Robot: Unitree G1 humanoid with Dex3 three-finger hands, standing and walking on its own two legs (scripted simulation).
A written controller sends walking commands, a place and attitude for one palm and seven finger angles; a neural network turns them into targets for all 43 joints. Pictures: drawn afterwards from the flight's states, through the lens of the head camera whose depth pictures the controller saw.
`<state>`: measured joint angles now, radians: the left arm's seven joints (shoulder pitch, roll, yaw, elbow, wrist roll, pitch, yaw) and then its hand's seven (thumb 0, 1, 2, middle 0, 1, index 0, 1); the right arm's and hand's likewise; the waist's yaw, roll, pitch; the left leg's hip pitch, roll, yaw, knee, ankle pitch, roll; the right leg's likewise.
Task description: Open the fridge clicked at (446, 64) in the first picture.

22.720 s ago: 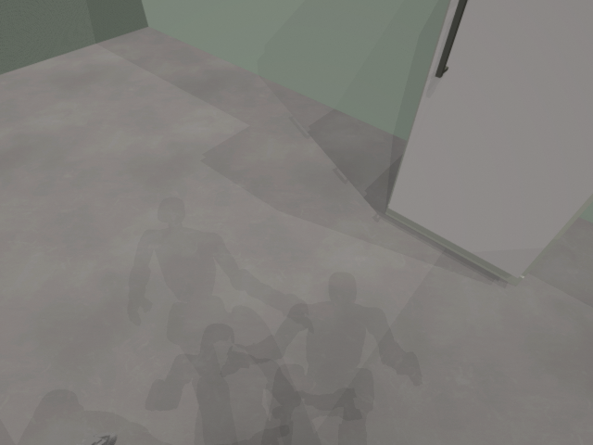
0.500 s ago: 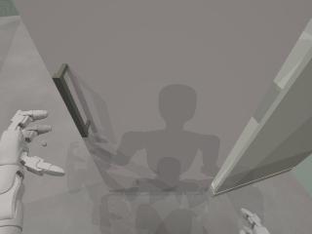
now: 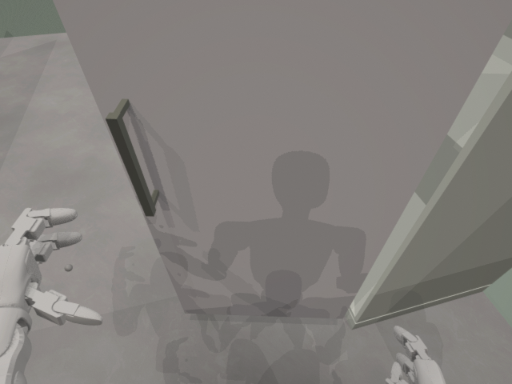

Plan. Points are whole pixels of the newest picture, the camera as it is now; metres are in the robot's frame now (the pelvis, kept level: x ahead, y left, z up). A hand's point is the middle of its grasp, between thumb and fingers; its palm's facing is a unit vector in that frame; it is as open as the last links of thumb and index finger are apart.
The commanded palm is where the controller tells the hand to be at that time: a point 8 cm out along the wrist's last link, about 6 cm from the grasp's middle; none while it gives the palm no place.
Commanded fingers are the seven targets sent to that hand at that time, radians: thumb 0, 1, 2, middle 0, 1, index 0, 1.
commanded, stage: draw the hand back to the body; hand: left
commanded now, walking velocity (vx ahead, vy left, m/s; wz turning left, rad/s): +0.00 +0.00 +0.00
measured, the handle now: (138, 164) +0.43 +0.26 +0.11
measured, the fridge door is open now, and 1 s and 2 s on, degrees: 73 73 73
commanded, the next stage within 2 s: step back with the hand held close in 1.62 s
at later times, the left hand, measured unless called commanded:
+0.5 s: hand (55, 260) +0.22 +0.28 +0.13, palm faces +0.22 -0.98 -0.03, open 14.7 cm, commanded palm +0.18 +0.33 +0.14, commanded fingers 0.00 -0.41 0.27 -0.25 -1.07 -0.25 -1.07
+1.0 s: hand (48, 240) +0.23 +0.29 +0.16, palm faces +0.47 -0.80 -0.37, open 11.2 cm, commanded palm +0.18 +0.31 +0.18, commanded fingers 0.00 0.50 0.71 -0.21 -0.53 -0.21 -0.53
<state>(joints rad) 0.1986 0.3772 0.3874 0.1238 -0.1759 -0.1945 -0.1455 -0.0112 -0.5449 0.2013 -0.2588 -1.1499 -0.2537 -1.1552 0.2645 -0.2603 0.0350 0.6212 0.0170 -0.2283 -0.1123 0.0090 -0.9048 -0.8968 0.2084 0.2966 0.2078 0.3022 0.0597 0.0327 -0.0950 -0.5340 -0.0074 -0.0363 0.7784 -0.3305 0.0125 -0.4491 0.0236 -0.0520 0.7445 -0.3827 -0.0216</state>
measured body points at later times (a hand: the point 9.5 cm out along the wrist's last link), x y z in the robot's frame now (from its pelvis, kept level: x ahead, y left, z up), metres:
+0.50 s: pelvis +0.01 +0.00 +0.01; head +0.00 -0.01 +0.46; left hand +0.20 +0.34 +0.14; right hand +0.20 -0.23 -0.05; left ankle +0.04 +0.11 -0.71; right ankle +0.00 -0.11 -0.71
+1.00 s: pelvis +0.03 +0.00 +0.03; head +0.01 -0.01 +0.48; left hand +0.20 +0.32 +0.18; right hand +0.21 -0.21 -0.05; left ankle +0.04 +0.11 -0.71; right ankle +0.00 -0.11 -0.71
